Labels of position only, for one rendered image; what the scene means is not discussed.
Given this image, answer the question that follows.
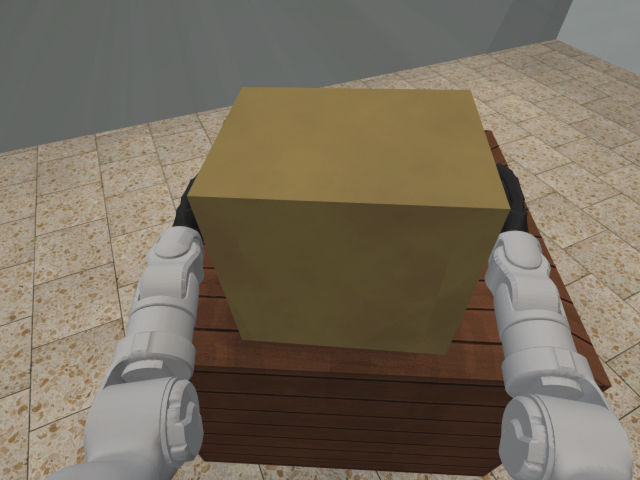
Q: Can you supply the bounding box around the pedestal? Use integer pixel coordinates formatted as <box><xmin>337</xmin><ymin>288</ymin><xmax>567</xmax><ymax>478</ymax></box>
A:
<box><xmin>188</xmin><ymin>120</ymin><xmax>612</xmax><ymax>477</ymax></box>

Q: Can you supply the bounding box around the robot left upper arm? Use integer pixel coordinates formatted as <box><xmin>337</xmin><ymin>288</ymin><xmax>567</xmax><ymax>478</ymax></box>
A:
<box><xmin>44</xmin><ymin>376</ymin><xmax>204</xmax><ymax>480</ymax></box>

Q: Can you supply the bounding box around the left robot hand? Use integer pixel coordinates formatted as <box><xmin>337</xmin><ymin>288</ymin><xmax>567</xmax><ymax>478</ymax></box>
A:
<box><xmin>172</xmin><ymin>174</ymin><xmax>204</xmax><ymax>242</ymax></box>

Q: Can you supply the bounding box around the right robot hand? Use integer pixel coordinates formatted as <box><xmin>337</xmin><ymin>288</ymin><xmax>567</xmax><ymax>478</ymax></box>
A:
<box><xmin>496</xmin><ymin>163</ymin><xmax>529</xmax><ymax>233</ymax></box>

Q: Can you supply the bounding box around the carton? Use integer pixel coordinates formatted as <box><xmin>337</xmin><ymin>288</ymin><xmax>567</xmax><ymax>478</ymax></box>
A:
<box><xmin>187</xmin><ymin>87</ymin><xmax>511</xmax><ymax>355</ymax></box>

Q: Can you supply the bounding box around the right robot forearm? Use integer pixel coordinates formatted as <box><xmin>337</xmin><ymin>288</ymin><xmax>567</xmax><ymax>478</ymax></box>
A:
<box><xmin>485</xmin><ymin>231</ymin><xmax>634</xmax><ymax>479</ymax></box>

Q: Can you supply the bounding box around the left robot forearm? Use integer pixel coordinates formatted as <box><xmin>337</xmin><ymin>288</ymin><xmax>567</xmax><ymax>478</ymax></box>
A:
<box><xmin>83</xmin><ymin>226</ymin><xmax>204</xmax><ymax>462</ymax></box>

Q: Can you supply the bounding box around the robot right upper arm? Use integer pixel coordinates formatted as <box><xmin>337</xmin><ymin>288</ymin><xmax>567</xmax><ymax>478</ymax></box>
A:
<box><xmin>499</xmin><ymin>393</ymin><xmax>632</xmax><ymax>480</ymax></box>

